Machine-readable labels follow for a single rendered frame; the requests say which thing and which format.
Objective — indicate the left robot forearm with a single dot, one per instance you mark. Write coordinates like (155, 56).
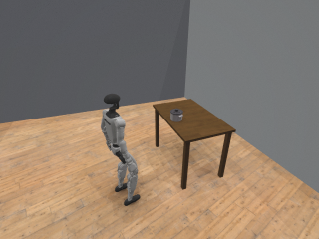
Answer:
(105, 135)

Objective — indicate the robot right shin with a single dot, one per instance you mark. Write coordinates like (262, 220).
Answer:
(131, 186)

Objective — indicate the left robot hand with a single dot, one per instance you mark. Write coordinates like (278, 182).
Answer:
(108, 143)

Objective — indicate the pot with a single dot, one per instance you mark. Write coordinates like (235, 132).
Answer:
(176, 118)

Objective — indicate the lid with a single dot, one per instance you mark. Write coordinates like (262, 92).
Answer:
(174, 112)

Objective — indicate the right robot hand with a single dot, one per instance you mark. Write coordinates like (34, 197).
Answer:
(132, 167)

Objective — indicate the robot left upper arm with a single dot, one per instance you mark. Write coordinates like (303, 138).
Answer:
(103, 126)

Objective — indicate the right robot forearm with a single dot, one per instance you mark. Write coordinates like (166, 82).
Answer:
(123, 150)

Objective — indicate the table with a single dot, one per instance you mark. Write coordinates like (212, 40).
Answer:
(197, 124)

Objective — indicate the right robot thigh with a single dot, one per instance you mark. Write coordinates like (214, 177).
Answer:
(123, 161)

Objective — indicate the robot right upper arm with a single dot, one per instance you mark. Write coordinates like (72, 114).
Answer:
(120, 126)

